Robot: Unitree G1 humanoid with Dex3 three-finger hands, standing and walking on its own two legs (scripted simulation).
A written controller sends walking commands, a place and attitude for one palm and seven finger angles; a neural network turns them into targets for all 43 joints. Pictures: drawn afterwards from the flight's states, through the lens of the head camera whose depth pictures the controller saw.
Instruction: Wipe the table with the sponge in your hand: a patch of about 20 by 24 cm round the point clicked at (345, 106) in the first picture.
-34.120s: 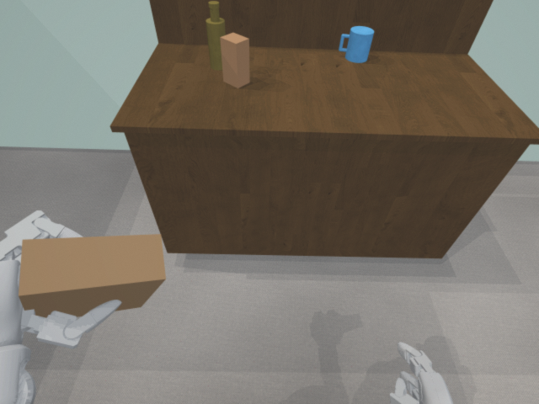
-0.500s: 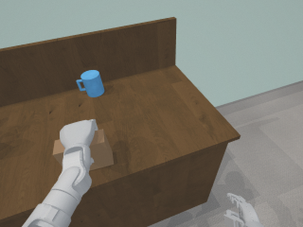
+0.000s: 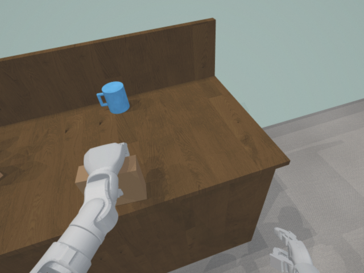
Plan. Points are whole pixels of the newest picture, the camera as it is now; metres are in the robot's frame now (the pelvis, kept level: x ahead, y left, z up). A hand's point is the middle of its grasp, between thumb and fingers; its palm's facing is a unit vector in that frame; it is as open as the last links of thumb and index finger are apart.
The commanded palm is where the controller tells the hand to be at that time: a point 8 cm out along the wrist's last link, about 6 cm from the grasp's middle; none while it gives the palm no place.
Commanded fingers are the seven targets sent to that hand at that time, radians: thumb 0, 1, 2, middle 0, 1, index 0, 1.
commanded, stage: slide across to the third lane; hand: left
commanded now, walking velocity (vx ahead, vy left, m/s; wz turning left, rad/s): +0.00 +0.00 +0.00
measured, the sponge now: (116, 188) +0.31 +0.22 +0.00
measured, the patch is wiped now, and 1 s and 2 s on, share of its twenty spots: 0.80 0.85 0.85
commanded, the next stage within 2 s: wipe forward along the third lane in 0.36 s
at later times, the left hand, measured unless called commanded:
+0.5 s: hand (139, 169) +0.34 +0.15 +0.06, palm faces -0.02 -0.06 -1.00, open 9.5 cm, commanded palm +0.31 +0.14 +0.11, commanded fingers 0.00 0.10 1.30 -1.20 -1.60 -1.20 -1.60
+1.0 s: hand (141, 154) +0.39 +0.16 +0.06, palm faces -0.08 -0.04 -1.00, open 9.5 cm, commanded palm +0.37 +0.17 +0.10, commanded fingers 0.00 0.10 1.30 -1.20 -1.60 -1.20 -1.60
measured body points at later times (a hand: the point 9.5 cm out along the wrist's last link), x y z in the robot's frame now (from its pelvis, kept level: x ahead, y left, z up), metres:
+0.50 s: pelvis -0.01 -0.01 +0.00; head -0.04 -0.05 +0.45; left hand +0.33 +0.15 +0.11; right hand +0.21 -0.22 -0.10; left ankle +0.01 +0.12 -0.74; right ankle -0.01 -0.08 -0.74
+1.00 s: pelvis -0.02 -0.02 +0.00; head -0.02 -0.06 +0.44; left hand +0.38 +0.16 +0.11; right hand +0.12 -0.27 -0.14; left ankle +0.01 +0.12 -0.74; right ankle -0.01 -0.08 -0.74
